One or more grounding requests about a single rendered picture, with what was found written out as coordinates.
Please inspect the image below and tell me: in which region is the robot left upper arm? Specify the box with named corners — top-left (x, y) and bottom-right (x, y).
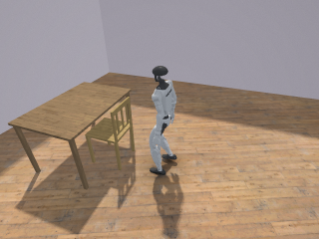
top-left (152, 91), bottom-right (164, 118)

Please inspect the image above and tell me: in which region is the table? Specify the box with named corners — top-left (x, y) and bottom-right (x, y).
top-left (8, 82), bottom-right (133, 190)

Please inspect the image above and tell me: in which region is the right robot forearm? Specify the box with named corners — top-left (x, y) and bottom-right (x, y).
top-left (169, 100), bottom-right (177, 115)

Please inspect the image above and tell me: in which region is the left robot foot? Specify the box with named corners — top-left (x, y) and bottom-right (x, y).
top-left (150, 167), bottom-right (166, 175)

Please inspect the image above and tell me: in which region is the robot left thigh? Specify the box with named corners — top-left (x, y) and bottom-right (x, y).
top-left (149, 124), bottom-right (164, 153)

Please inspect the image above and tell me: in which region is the robot left hand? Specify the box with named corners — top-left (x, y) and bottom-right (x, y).
top-left (152, 137), bottom-right (161, 150)

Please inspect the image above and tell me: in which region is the robot right hand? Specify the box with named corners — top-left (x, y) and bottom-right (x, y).
top-left (168, 113), bottom-right (175, 123)

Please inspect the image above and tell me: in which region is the left robot forearm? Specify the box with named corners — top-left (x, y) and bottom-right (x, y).
top-left (155, 114), bottom-right (163, 138)

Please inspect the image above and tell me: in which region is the robot right upper arm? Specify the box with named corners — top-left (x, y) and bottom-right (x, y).
top-left (166, 80), bottom-right (177, 102)

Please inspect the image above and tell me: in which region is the chair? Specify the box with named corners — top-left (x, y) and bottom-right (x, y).
top-left (85, 97), bottom-right (136, 170)

